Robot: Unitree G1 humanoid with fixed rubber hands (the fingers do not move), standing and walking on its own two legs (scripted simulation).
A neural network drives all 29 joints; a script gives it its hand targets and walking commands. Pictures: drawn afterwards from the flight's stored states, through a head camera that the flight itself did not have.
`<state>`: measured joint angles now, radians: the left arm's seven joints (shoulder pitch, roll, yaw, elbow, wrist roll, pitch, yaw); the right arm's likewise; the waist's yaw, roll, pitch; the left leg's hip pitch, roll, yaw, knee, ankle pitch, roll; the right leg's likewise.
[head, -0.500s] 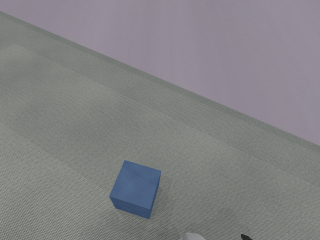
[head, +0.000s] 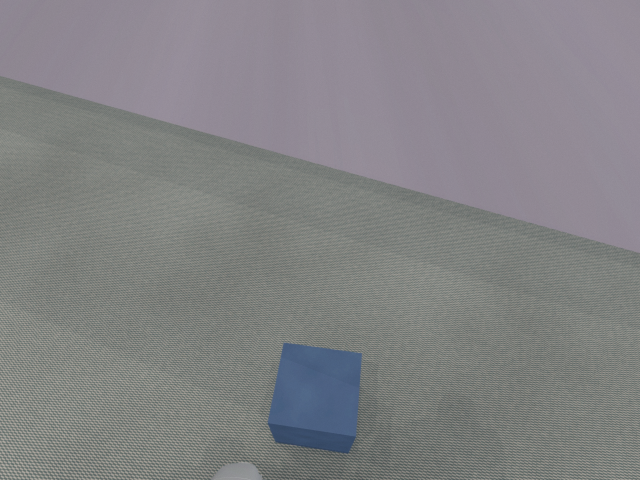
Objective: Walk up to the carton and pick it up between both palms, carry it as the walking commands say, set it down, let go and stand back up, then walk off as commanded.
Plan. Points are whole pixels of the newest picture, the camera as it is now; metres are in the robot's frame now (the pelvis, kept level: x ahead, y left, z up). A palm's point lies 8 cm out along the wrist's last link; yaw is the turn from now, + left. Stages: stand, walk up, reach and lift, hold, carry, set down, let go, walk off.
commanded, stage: walk up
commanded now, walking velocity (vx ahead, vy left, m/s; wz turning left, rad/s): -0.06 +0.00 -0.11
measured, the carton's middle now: (316, 399) +0.37 +0.02 -0.65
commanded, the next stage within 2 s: stand in 0.64 s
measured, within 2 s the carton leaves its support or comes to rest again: neither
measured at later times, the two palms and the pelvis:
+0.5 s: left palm out of the picture +0.05 +0.27 -0.13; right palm out of the picture -0.02 -0.25 -0.14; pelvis -0.03 +0.02 +0.00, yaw -3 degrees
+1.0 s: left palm out of the picture +0.00 +0.25 -0.14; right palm out of the picture -0.02 -0.21 -0.13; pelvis -0.03 +0.02 +0.01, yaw -3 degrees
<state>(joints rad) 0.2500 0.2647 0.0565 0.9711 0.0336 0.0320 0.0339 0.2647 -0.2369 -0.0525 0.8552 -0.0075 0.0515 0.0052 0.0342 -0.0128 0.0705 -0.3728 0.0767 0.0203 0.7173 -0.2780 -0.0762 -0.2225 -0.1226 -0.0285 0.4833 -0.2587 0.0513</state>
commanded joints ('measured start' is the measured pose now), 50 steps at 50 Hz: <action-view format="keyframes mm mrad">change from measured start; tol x32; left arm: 1 -8 130 18 -33 -16 0 -17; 50 24 -5 -29 157 -24 -43 2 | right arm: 1 136 -79 -24 -2 -22 -42 -26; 50 46 -23 17 217 0 -58 -41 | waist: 1 -51 -82 -71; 4 -74 453 -78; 20 -65 326 -64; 25 -26 -260 -33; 50 -40 30 -18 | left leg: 1 277 -67 124 -283 156 -21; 5 132 442 -309 -394 633 231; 25 1 21 -2 -138 -225 47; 38 269 52 -53 -331 432 76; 50 270 33 -55 -409 283 88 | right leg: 1 -158 5 -6 42 52 -103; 4 -226 159 97 570 -442 -22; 9 -277 168 149 844 -182 17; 21 49 152 -44 -19 -83 -35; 25 -56 -222 333 -367 -104 -112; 34 175 -73 122 -135 608 -175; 50 96 26 68 -203 200 -74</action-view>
